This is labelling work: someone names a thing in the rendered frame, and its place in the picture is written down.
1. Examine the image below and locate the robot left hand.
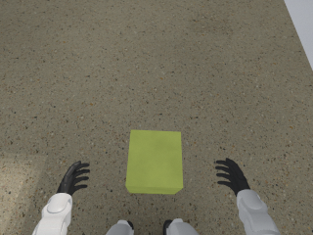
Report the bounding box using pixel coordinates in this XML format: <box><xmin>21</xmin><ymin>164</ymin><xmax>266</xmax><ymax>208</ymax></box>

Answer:
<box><xmin>56</xmin><ymin>161</ymin><xmax>90</xmax><ymax>196</ymax></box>

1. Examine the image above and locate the robot right foot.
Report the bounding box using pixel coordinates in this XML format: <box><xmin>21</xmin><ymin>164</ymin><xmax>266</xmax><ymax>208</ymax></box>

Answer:
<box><xmin>162</xmin><ymin>219</ymin><xmax>172</xmax><ymax>235</ymax></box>

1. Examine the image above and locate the robot right forearm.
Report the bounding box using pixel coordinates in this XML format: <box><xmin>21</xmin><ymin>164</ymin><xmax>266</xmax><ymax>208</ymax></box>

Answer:
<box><xmin>236</xmin><ymin>189</ymin><xmax>281</xmax><ymax>235</ymax></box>

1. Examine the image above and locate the robot left forearm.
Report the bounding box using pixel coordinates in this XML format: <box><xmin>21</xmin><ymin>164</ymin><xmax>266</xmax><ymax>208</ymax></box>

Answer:
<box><xmin>32</xmin><ymin>193</ymin><xmax>72</xmax><ymax>235</ymax></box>

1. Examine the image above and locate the robot right hand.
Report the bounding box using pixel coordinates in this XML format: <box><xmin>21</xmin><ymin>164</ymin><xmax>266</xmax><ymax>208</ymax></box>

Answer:
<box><xmin>215</xmin><ymin>158</ymin><xmax>250</xmax><ymax>197</ymax></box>

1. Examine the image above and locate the robot foot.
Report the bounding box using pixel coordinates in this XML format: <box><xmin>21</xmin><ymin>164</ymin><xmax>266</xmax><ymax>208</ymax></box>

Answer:
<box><xmin>127</xmin><ymin>220</ymin><xmax>134</xmax><ymax>230</ymax></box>
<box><xmin>162</xmin><ymin>219</ymin><xmax>172</xmax><ymax>235</ymax></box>

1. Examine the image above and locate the robot left foot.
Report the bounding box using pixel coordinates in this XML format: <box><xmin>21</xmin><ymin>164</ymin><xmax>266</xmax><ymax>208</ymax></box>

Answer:
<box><xmin>127</xmin><ymin>220</ymin><xmax>134</xmax><ymax>230</ymax></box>

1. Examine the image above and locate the carton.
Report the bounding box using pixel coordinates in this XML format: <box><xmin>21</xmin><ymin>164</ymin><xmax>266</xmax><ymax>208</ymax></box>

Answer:
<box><xmin>125</xmin><ymin>129</ymin><xmax>184</xmax><ymax>195</ymax></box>

